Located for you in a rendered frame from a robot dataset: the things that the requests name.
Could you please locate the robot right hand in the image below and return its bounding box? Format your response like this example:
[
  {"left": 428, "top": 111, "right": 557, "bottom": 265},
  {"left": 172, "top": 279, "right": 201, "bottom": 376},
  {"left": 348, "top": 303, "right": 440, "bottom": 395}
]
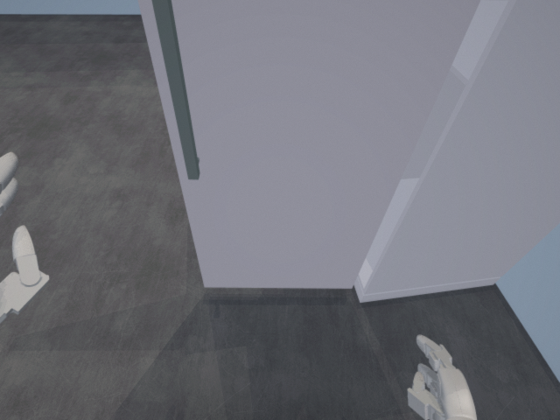
[{"left": 408, "top": 334, "right": 477, "bottom": 420}]

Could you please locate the robot left hand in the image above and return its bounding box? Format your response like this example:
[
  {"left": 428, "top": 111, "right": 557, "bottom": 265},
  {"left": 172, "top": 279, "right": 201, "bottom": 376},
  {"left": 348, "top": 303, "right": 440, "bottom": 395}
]
[{"left": 0, "top": 152, "right": 49, "bottom": 324}]

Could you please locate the handle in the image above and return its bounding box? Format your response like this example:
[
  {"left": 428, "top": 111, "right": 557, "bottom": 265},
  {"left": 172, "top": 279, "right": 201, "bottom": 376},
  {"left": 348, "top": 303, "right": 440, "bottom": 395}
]
[{"left": 152, "top": 0, "right": 200, "bottom": 179}]

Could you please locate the fridge door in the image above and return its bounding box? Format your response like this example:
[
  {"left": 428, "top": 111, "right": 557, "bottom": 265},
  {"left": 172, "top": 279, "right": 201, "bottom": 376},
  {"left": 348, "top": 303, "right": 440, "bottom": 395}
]
[{"left": 138, "top": 0, "right": 480, "bottom": 289}]

